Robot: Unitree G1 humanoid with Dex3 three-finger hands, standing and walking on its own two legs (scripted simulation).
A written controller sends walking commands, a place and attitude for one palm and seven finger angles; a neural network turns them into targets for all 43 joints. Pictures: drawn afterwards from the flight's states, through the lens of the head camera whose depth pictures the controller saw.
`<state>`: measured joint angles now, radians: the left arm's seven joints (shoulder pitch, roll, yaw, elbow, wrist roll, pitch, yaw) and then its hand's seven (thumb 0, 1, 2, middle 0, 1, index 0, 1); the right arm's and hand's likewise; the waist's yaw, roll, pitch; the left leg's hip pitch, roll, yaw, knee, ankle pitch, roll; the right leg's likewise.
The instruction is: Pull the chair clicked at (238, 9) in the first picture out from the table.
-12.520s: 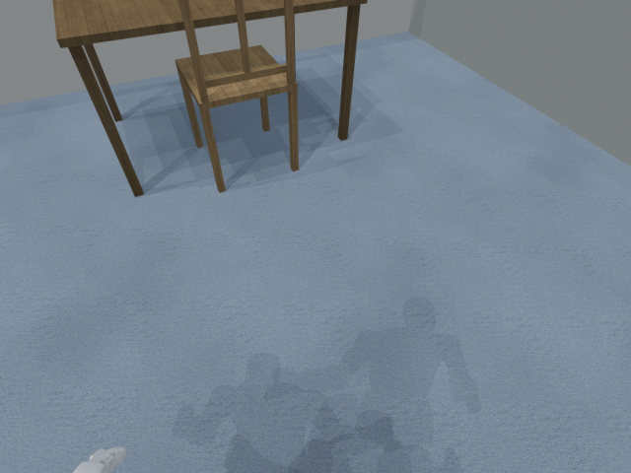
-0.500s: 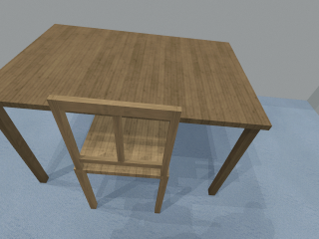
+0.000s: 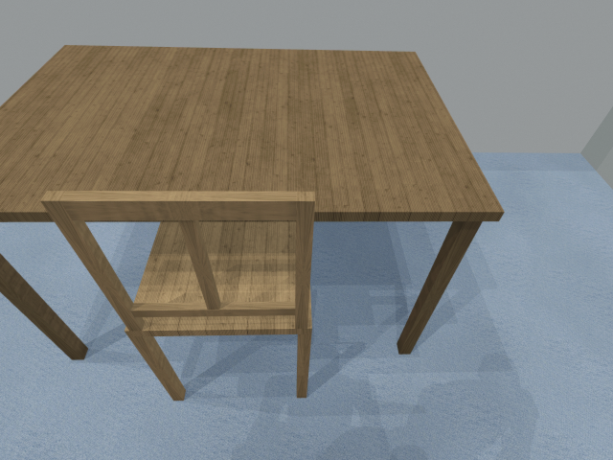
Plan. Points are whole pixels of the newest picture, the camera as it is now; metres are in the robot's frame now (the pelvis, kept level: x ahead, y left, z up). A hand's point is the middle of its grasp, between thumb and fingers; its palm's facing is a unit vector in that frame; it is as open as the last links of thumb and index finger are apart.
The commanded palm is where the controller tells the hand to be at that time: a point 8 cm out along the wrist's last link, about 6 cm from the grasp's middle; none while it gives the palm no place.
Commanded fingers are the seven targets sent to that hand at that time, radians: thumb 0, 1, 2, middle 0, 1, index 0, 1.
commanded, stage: come to a stop and stand still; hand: left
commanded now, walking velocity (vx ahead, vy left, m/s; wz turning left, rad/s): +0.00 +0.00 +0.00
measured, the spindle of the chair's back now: (202, 267) +0.46 +0.21 -0.08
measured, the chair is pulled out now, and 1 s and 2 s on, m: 0.00 0.00 0.00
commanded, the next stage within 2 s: look again from close up in 0.16 s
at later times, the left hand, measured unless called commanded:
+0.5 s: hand out of the picture -0.03 +0.18 -0.17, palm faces +0.02 -0.98 -0.18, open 7.4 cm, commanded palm none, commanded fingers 0.00 0.90 0.90 -0.20 -0.30 -0.20 -0.30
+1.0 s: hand out of the picture -0.04 +0.20 -0.17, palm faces +0.01 -0.99 -0.16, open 7.4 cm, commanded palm none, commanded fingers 0.00 0.90 0.90 -0.20 -0.30 -0.20 -0.30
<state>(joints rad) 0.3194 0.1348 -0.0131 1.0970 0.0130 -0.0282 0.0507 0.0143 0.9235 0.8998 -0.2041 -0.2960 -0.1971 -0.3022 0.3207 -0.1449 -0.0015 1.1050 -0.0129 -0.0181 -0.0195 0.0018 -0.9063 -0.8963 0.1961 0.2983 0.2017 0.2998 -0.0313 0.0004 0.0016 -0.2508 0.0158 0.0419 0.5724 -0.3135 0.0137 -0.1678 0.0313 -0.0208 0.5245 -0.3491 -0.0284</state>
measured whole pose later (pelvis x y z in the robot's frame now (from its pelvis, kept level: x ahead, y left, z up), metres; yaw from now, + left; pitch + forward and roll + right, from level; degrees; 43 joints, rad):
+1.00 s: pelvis -0.02 +0.04 +0.01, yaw +0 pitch -2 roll +0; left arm 0.35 0.16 -0.02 1.10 0.01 -0.02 0.04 0.01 0.91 0.90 -0.20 -0.30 -0.20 -0.30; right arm 0.28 -0.13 0.02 1.16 0.00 -0.02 -0.02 0.00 -0.91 -0.90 0.20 0.30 0.20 0.30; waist 0.00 -0.04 0.02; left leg -0.19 -0.05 0.08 0.43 -0.22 0.07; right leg -0.13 -0.03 0.01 0.43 -0.27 0.03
